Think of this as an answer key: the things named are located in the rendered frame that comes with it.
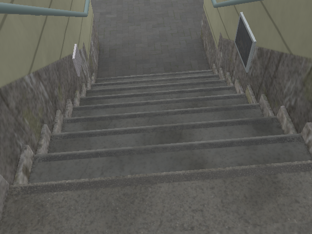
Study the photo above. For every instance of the stairs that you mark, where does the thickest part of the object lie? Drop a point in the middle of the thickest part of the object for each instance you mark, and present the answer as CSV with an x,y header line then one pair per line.
x,y
161,123

